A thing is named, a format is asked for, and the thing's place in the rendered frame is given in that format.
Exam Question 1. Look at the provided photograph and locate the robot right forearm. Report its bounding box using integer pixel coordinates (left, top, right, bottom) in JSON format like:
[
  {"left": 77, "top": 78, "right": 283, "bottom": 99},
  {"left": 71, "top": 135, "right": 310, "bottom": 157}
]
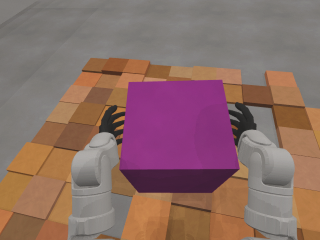
[{"left": 237, "top": 129, "right": 298, "bottom": 240}]

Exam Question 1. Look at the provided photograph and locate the robot right hand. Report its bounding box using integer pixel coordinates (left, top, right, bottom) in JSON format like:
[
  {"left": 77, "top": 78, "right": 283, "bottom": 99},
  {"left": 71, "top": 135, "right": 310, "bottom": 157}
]
[{"left": 228, "top": 102, "right": 257, "bottom": 148}]

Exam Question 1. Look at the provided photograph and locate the robot left hand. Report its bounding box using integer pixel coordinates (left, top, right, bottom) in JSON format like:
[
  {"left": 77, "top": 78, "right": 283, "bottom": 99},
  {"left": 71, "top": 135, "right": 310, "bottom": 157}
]
[{"left": 99, "top": 105, "right": 126, "bottom": 146}]

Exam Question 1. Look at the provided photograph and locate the carton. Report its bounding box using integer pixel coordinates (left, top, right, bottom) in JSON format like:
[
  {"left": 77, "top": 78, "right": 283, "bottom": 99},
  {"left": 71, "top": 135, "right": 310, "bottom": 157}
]
[{"left": 119, "top": 79, "right": 240, "bottom": 193}]

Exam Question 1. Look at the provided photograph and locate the robot left forearm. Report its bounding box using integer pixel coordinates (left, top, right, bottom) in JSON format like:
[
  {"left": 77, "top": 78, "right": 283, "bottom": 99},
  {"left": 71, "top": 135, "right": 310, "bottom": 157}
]
[{"left": 67, "top": 132, "right": 120, "bottom": 240}]

